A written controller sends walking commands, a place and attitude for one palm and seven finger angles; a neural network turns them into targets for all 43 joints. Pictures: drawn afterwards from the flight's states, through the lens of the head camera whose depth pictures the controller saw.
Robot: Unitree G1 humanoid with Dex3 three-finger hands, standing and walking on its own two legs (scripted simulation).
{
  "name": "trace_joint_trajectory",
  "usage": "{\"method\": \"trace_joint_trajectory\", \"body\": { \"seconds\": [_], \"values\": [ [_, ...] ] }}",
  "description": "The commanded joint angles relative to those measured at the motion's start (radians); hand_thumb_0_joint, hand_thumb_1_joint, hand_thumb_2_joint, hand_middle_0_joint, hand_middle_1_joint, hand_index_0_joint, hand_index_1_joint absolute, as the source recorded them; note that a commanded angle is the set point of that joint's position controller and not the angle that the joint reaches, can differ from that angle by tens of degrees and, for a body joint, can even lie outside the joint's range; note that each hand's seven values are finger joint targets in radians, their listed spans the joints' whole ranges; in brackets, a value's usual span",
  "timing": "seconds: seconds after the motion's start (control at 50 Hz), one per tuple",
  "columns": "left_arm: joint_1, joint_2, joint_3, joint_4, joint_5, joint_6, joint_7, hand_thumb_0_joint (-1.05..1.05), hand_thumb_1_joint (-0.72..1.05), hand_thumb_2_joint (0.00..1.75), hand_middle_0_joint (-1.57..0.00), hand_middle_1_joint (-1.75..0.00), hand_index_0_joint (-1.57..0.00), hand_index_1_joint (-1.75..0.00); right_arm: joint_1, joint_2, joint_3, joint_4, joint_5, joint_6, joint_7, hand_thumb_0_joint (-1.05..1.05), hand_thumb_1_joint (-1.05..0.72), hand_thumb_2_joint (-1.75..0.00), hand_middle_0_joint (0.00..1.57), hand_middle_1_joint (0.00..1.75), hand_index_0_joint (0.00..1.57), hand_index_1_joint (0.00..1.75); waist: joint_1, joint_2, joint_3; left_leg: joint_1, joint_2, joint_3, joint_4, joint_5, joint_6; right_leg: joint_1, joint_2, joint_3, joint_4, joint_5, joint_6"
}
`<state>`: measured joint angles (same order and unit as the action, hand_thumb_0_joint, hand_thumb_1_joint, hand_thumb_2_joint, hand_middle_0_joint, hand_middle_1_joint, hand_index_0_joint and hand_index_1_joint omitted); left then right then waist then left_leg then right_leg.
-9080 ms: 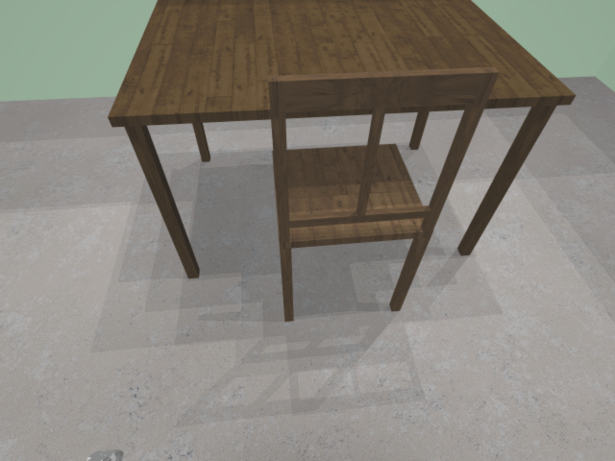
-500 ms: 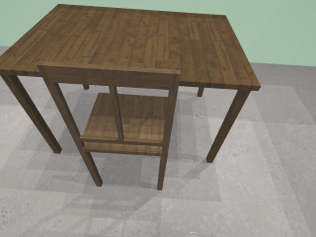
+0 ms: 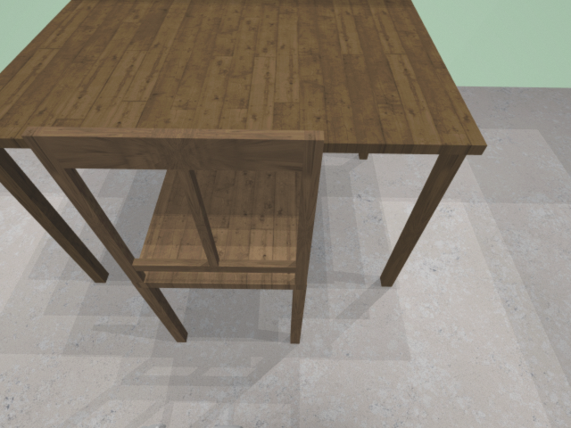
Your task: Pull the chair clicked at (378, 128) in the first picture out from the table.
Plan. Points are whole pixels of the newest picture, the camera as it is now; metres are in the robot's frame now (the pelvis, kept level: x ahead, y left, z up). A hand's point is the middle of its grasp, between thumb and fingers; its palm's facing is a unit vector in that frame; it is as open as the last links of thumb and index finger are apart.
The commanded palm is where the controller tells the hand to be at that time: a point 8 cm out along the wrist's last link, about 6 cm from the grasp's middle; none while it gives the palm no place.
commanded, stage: come to a stop and stand still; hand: left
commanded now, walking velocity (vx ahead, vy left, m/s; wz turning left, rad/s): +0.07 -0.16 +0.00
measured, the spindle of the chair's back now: (202, 222) +0.47 +0.19 -0.07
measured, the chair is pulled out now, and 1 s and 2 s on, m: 0.00 0.00 0.00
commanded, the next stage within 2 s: look again from close up in 1.22 s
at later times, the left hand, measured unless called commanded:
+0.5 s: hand out of the picture -0.01 +0.18 -0.18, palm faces -0.05 -0.98 -0.21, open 7.4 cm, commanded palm none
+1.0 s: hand out of the picture +0.04 +0.14 -0.16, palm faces +0.00 -0.97 -0.24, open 7.3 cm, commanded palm none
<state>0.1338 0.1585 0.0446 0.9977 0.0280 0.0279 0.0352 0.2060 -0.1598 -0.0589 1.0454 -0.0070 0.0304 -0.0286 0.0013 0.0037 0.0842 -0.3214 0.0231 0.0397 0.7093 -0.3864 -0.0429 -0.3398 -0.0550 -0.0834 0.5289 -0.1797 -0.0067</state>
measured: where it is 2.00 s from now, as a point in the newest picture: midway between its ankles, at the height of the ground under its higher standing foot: outside the picture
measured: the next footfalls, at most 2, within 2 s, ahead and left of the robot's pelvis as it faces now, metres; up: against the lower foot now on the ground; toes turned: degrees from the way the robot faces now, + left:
left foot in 0.04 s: +0.05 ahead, +0.12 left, +0.00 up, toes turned +2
right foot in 0.42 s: -0.01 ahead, -0.14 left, +0.00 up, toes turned -1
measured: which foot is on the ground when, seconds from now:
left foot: up 0.00-0.02, down 0.04-1.00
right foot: down 0.00-0.04, up 0.06-0.40, down 0.42-1.00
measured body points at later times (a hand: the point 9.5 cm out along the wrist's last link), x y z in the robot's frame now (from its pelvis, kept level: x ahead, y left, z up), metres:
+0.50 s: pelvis -0.01 +0.00 +0.00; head +0.03 -0.01 +0.44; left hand -0.01 +0.23 -0.16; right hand +0.00 -0.24 -0.16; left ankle +0.01 +0.12 -0.73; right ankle -0.04 -0.13 -0.73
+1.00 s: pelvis +0.02 -0.04 +0.00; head +0.03 -0.06 +0.45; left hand +0.04 +0.19 -0.14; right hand +0.03 -0.26 -0.17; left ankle +0.01 +0.12 -0.73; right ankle -0.05 -0.13 -0.73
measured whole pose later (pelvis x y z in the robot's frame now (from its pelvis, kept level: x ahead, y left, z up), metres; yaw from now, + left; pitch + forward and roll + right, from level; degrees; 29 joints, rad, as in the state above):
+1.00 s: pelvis +0.02 -0.04 +0.00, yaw -1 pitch +0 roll +1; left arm 0.28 0.15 -0.01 1.08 0.01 -0.02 0.03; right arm 0.25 -0.17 0.00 1.12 -0.01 -0.01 -0.02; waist 0.00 0.02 0.02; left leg -0.20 0.06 0.03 0.47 -0.27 -0.06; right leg -0.14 0.00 -0.01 0.52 -0.38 -0.02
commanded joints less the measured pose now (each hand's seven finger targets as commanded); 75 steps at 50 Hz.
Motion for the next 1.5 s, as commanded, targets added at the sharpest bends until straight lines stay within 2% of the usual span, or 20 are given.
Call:
{"method": "trace_joint_trajectory", "body": {
  "seconds": [0.0, 0.02, 0.04, 0.08, 0.14, 0.24, 0.3, 0.32, 0.34, 0.36, 0.38, 0.4, 0.42, 0.44, 0.48, 0.5, 0.6, 0.68, 0.88, 1.48],
  "values": [
    [0.062, 0.079, 0.018, -0.048, -0.017, 0.007, 0.000, 0.00, 0.90, 0.90, -0.20, -0.30, -0.20, -0.30, 0.194, -0.092, -0.008, -0.009, -0.011, -0.037, 0.001, 0.00, -0.90, -0.90, 0.20, 0.30, 0.20, 0.30, -0.027, 0.133, -0.081, 0.145, 0.186, -0.250, -0.450, 0.120, 0.069, -0.098, -0.019, 0.091, 0.053, -0.225, -0.007],
    [0.073, 0.056, 0.015, -0.058, -0.019, 0.010, 0.000, 0.00, 0.90, 0.90, -0.20, -0.30, -0.20, -0.30, 0.128, -0.154, -0.008, -0.052, -0.021, -0.037, -0.004, 0.00, -0.90, -0.90, 0.20, 0.30, 0.20, 0.30, -0.011, 0.266, -0.017, -0.035, 0.320, -0.411, -0.563, 0.029, 0.146, -0.063, 0.038, 0.047, 0.165, -0.308, 0.026],
    [0.071, 0.084, 0.020, -0.036, -0.008, 0.018, 0.000, 0.00, 0.90, 0.90, -0.20, -0.30, -0.20, -0.30, 0.068, -0.149, -0.003, -0.059, -0.026, -0.042, -0.011, 0.00, -0.90, -0.90, 0.20, 0.30, 0.20, 0.30, -0.008, 0.246, -0.002, -0.075, 0.328, -0.439, -0.598, -0.008, 0.170, -0.044, 0.026, 0.106, 0.270, -0.301, 0.023],
    [0.118, 0.089, 0.025, 0.015, -0.005, 0.018, -0.013, 0.00, 0.90, 0.90, -0.20, -0.30, -0.20, -0.30, 0.011, -0.133, 0.008, -0.055, -0.025, -0.043, -0.023, 0.00, -0.90, -0.90, 0.20, 0.30, 0.20, 0.30, 0.022, 0.149, 0.000, -0.012, 0.262, -0.325, -0.558, 0.028, 0.158, -0.072, 0.032, 0.144, 0.379, -0.208, 0.025],
    [0.156, 0.092, 0.020, 0.043, -0.006, 0.009, -0.023, 0.00, 0.90, 0.90, -0.20, -0.30, -0.20, -0.30, 0.037, -0.137, 0.006, -0.041, -0.018, -0.047, -0.028, 0.00, -0.90, -0.90, 0.20, 0.30, 0.20, 0.30, 0.006, 0.105, -0.053, 0.138, 0.247, -0.233, -0.509, 0.219, 0.174, -0.110, 0.028, 0.123, 0.389, -0.187, 0.044],
    [0.132, 0.079, 0.005, 0.041, -0.010, 0.012, -0.024, 0.00, 0.90, 0.90, -0.20, -0.30, -0.20, -0.30, 0.116, -0.158, -0.004, 0.003, -0.019, -0.039, -0.033, 0.00, -0.90, -0.90, 0.20, 0.30, 0.20, 0.30, -0.038, 0.139, -0.067, 0.254, 0.265, -0.220, -0.456, 0.436, 0.197, -0.089, 0.019, 0.086, 0.261, -0.264, 0.049],
    [0.130, 0.065, -0.005, 0.052, -0.015, 0.007, -0.022, 0.00, 0.90, 0.90, -0.20, -0.30, -0.20, -0.30, 0.129, -0.162, -0.005, 0.026, -0.018, -0.035, -0.031, 0.00, -0.90, -0.90, 0.20, 0.30, 0.20, 0.30, -0.045, 0.160, -0.082, 0.255, 0.255, -0.223, -0.428, 0.509, 0.198, -0.012, 0.023, 0.071, 0.142, -0.277, 0.038],
    [0.154, 0.060, -0.007, 0.063, -0.017, 0.003, -0.019, 0.00, 0.90, 0.90, -0.20, -0.30, -0.20, -0.30, 0.123, -0.164, -0.005, 0.028, -0.018, -0.036, -0.029, 0.00, -0.90, -0.90, 0.20, 0.30, 0.20, 0.30, -0.036, 0.158, -0.105, 0.261, 0.242, -0.218, -0.415, 0.527, 0.191, 0.020, 0.028, 0.062, 0.084, -0.254, 0.035],
    [0.291, 0.098, -0.014, 0.108, -0.001, -0.021, 0.017, 0.00, 0.90, 0.90, -0.20, -0.30, -0.20, -0.30, 0.017, -0.241, -0.020, -0.026, -0.001, -0.040, -0.015, 0.00, -0.90, -0.90, 0.20, 0.30, 0.20, 0.30, 0.038, 0.122, -0.093, 0.143, 0.239, -0.146, -0.192, 0.580, 0.136, 0.063, -0.020, 0.129, -0.013, -0.112, -0.005],
    [0.281, 0.112, -0.017, 0.057, 0.001, -0.035, 0.015, 0.00, 0.90, 0.90, -0.20, -0.30, -0.20, -0.30, 0.022, -0.122, 0.004, -0.068, -0.005, -0.037, 0.002, 0.00, -0.90, -0.90, 0.20, 0.30, 0.20, 0.30, 0.033, -0.068, -0.058, -0.015, 0.109, -0.043, -0.128, 0.201, 0.087, 0.084, -0.031, 0.190, -0.190, -0.136, -0.015],
    [0.235, 0.135, -0.021, 0.038, 0.002, -0.047, 0.014, 0.00, 0.90, 0.90, -0.20, -0.30, -0.20, -0.30, 0.065, -0.080, 0.018, -0.079, -0.008, -0.037, 0.012, 0.00, -0.90, -0.90, 0.20, 0.30, 0.20, 0.30, -0.022, -0.115, -0.053, -0.022, 0.042, 0.013, -0.068, 0.066, 0.053, 0.047, -0.103, 0.271, -0.234, -0.141, -0.067],
    [0.198, 0.168, -0.022, 0.018, -0.002, -0.064, 0.009, 0.00, 0.90, 0.90, -0.20, -0.30, -0.20, -0.30, 0.094, -0.049, 0.031, -0.076, -0.017, -0.032, 0.024, 0.00, -0.90, -0.90, 0.20, 0.30, 0.20, 0.30, -0.044, -0.007, -0.119, 0.061, 0.015, 0.031, -0.089, 0.049, 0.034, 0.063, -0.144, 0.264, -0.211, -0.034, -0.101],
    [0.184, 0.181, -0.025, 0.017, 0.002, -0.060, 0.005, 0.00, 0.90, 0.90, -0.20, -0.30, -0.20, -0.30, 0.113, -0.030, 0.034, -0.076, -0.009, -0.041, 0.030, 0.00, -0.90, -0.90, 0.20, 0.30, 0.20, 0.30, -0.056, 0.038, -0.170, 0.134, -0.020, 0.034, -0.164, 0.064, 0.032, 0.050, -0.116, 0.208, -0.144, -0.093, -0.092],
    [0.178, 0.161, -0.020, 0.025, -0.005, -0.064, 0.005, 0.00, 0.90, 0.90, -0.20, -0.30, -0.20, -0.30, 0.109, -0.061, 0.034, -0.066, -0.009, -0.046, 0.025, 0.00, -0.90, -0.90, 0.20, 0.30, 0.20, 0.30, -0.053, -0.087, -0.146, 0.116, 0.011, -0.004, -0.140, 0.161, 0.046, 0.061, -0.049, 0.184, -0.096, -0.030, -0.069],
    [0.191, 0.115, -0.029, 0.030, -0.011, -0.054, 0.007, 0.00, 0.90, 0.90, -0.20, -0.30, -0.20, -0.30, 0.126, -0.102, 0.030, -0.053, -0.006, -0.053, 0.014, 0.00, -0.90, -0.90, 0.20, 0.30, 0.20, 0.30, -0.038, -0.034, -0.116, 0.125, 0.069, -0.057, -0.176, 0.286, 0.068, 0.063, -0.019, 0.133, -0.051, -0.030, -0.035],
    [0.194, 0.109, -0.029, 0.034, -0.010, -0.050, 0.007, 0.00, 0.90, 0.90, -0.20, -0.30, -0.20, -0.30, 0.112, -0.100, 0.034, -0.049, -0.008, -0.053, 0.010, 0.00, -0.90, -0.90, 0.20, 0.30, 0.20, 0.30, -0.024, 0.000, -0.045, 0.081, 0.083, -0.076, -0.204, 0.302, 0.077, 0.059, -0.003, 0.123, -0.052, -0.050, -0.030],
    [0.203, 0.113, -0.028, 0.039, -0.015, -0.054, 0.004, 0.00, 0.90, 0.90, -0.20, -0.30, -0.20, -0.30, 0.107, -0.079, 0.044, -0.033, -0.008, -0.050, 0.008, 0.00, -0.90, -0.90, 0.20, 0.30, 0.20, 0.30, -0.012, -0.007, 0.007, 0.073, 0.056, -0.048, -0.245, 0.237, 0.063, 0.056, -0.021, 0.152, -0.097, -0.040, -0.034],
    [0.200, 0.122, -0.028, 0.043, -0.017, -0.059, 0.005, 0.00, 0.90, 0.90, -0.20, -0.30, -0.20, -0.30, 0.116, -0.080, 0.047, -0.009, -0.007, -0.051, 0.007, 0.00, -0.90, -0.90, 0.20, 0.30, 0.20, 0.30, -0.011, -0.050, -0.015, 0.102, 0.051, -0.037, -0.248, 0.259, 0.055, 0.083, -0.036, 0.156, -0.111, 0.032, -0.032],
    [0.214, 0.135, -0.023, 0.063, -0.016, -0.066, 0.011, 0.00, 0.90, 0.90, -0.20, -0.30, -0.20, -0.30, 0.106, -0.086, 0.050, 0.032, -0.003, -0.055, 0.001, 0.00, -0.90, -0.90, 0.20, 0.30, 0.20, 0.30, -0.003, -0.050, -0.070, 0.158, 0.061, -0.017, -0.255, 0.372, 0.044, 0.172, -0.046, 0.147, -0.092, 0.314, -0.027],
    [0.250, 0.123, -0.027, 0.096, -0.015, -0.060, 0.010, 0.00, 0.90, 0.90, -0.20, -0.30, -0.20, -0.30, 0.086, -0.097, 0.053, 0.056, -0.001, -0.056, -0.008, 0.00, -0.90, -0.90, 0.20, 0.30, 0.20, 0.30, 0.007, -0.010, -0.050, 0.211, 0.077, -0.031, -0.296, 0.431, 0.051, 0.171, -0.044, 0.136, -0.134, 0.263, -0.017]
  ]
}}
